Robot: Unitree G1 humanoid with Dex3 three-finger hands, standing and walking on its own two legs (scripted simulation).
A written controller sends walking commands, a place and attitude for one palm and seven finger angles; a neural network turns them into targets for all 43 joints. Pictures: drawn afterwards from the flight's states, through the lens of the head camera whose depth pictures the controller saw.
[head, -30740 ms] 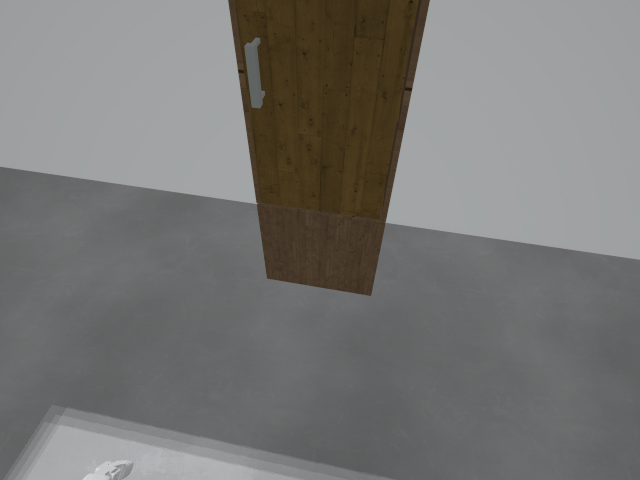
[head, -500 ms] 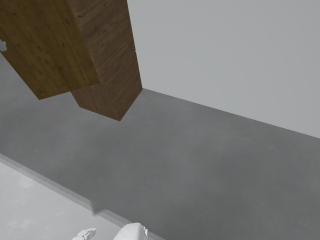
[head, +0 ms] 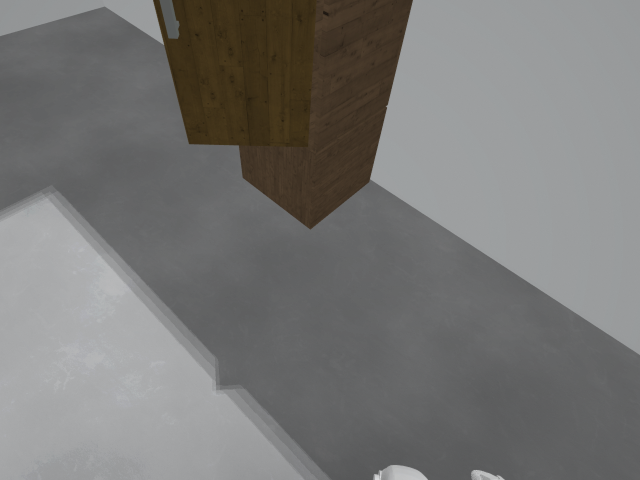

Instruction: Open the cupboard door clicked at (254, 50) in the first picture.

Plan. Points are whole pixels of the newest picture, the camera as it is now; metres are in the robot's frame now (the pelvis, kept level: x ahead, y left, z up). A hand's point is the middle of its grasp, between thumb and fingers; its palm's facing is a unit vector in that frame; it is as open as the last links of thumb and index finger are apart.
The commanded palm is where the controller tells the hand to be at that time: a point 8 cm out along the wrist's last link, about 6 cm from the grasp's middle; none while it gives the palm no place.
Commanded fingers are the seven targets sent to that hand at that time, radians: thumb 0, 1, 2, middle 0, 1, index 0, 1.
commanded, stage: turn to face it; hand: left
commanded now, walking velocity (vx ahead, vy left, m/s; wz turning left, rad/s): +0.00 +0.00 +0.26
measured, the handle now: (168, 0) +1.00 +0.43 +0.08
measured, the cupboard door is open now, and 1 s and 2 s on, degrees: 45 45 45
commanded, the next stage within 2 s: take the last steps up to it in 0.04 s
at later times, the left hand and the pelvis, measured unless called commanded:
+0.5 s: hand out of the picture +0.01 +0.16 -0.16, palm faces +0.18 -0.96 -0.23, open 7.3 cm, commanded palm none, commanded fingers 0.00 0.90 0.90 -0.20 -0.30 -0.20 -0.30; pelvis +0.03 -0.02 +0.01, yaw +8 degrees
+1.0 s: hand (140, 409) +0.21 +0.28 -0.16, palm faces +0.19 -0.96 -0.20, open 7.3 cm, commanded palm none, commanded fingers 0.00 0.90 0.90 -0.20 -0.30 -0.20 -0.30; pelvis +0.18 +0.09 +0.00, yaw +8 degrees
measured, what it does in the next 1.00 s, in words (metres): walks ahead: right foot, then left foot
